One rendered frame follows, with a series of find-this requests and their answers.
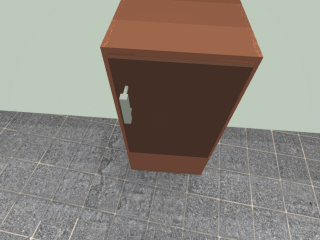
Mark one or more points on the handle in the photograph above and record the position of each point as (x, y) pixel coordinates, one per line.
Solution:
(125, 106)

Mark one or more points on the cupboard door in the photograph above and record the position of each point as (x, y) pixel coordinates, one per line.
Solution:
(179, 106)

